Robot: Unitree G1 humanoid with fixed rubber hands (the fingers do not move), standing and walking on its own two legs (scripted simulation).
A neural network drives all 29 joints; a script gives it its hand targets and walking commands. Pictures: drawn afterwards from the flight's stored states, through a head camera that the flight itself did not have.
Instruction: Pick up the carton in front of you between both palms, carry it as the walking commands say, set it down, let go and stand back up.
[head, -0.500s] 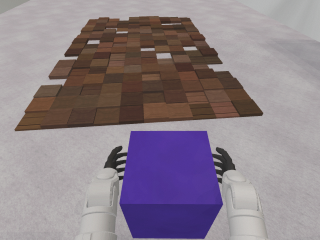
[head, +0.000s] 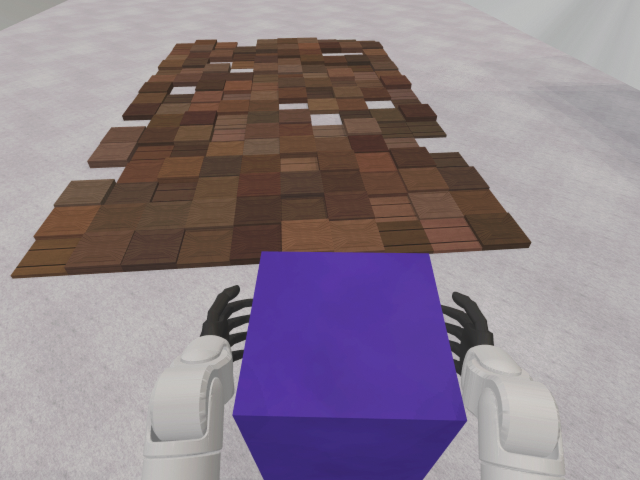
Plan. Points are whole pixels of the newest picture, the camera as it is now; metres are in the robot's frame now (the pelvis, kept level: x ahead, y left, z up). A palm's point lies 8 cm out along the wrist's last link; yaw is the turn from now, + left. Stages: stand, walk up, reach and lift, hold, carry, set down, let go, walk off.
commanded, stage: carry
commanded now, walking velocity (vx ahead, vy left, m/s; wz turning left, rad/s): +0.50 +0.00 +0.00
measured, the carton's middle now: (342, 372) +0.28 -0.01 +0.02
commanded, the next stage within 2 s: none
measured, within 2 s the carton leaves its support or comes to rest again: neither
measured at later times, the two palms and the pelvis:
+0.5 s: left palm (282, 221) +0.52 +0.09 +0.08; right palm (461, 226) +0.52 -0.21 +0.08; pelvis +0.27 -0.06 -0.02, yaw +0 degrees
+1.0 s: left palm (289, 136) +0.86 +0.10 +0.07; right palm (417, 140) +0.84 -0.19 +0.07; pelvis +0.61 -0.03 -0.02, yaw -4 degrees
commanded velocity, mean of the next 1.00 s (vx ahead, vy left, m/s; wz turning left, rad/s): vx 0.50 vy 0.00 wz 0.00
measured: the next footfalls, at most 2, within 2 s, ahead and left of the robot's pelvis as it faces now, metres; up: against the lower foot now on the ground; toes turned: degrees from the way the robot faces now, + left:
left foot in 0.06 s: +0.09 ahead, +0.11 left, +0.00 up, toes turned +8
right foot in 0.40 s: +0.38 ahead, -0.14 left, +0.00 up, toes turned -15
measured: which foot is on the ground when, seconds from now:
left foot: up 0.00-0.04, down 0.06-0.44, up 0.46-0.90, down 0.92-1.00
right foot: down 0.00-0.08, up 0.10-0.38, down 0.40-0.94, up 0.96-1.00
